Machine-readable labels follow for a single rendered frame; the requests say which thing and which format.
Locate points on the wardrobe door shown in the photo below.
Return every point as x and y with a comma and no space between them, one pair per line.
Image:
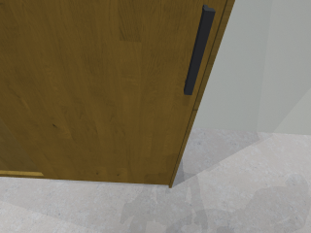
93,90
13,157

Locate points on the handle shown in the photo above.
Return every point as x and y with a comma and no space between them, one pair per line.
203,31

